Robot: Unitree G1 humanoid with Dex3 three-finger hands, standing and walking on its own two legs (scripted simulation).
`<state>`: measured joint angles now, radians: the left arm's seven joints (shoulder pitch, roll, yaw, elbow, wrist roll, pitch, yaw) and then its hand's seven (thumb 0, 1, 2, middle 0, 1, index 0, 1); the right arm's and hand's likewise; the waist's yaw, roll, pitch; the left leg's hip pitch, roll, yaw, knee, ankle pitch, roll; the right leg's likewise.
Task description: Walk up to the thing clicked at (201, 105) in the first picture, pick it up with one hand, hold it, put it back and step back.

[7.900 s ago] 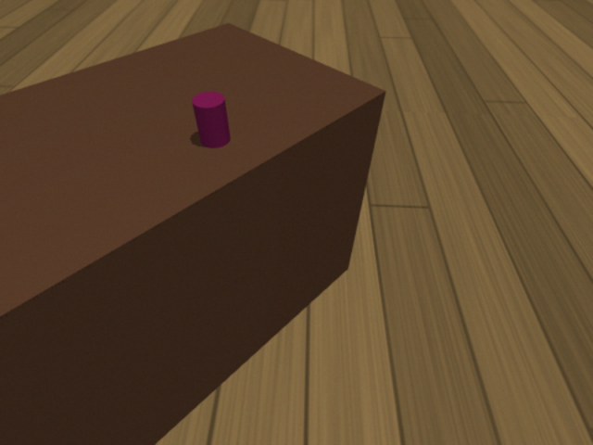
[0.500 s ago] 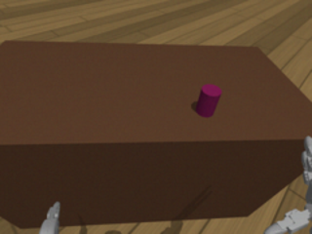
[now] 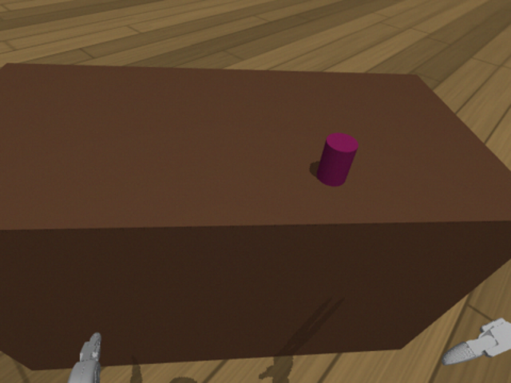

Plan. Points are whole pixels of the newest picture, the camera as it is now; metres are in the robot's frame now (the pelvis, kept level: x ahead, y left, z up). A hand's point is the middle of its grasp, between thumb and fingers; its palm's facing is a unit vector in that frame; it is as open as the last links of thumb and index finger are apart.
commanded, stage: rise first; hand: right
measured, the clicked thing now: (336, 160) +0.53 -0.18 +0.07
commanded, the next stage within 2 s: go down in 0.34 s
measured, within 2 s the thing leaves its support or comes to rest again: neither
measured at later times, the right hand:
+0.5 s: hand (487, 269) +0.20 -0.24 +0.19, palm faces +0.39 +0.81 -0.45, open 17.6 cm
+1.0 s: hand (496, 200) +0.29 -0.30 +0.20, palm faces +0.30 +0.92 -0.26, open 17.2 cm
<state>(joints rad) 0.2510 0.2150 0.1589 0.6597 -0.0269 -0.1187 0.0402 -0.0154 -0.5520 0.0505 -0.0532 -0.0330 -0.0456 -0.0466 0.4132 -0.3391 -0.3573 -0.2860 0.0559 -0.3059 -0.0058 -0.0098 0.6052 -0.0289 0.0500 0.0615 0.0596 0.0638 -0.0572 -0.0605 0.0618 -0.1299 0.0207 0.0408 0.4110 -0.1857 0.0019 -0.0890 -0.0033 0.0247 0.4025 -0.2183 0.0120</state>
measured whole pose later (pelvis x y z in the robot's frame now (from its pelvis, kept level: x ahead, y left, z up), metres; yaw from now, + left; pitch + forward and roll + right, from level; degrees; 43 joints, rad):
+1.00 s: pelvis +0.01 +0.00 +0.00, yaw +0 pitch -3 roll +0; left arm 0.20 0.22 0.09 0.67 -0.03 -0.14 0.14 -0.01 -0.53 0.05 -0.05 -0.04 -0.05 -0.04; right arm -0.08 -0.49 -0.53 0.18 0.22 -0.16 0.27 -0.01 0.48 -0.02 0.07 0.04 0.07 0.05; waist -0.01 -0.04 0.00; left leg -0.17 0.02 0.05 0.42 -0.20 0.00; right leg -0.14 -0.01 0.03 0.42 -0.23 0.01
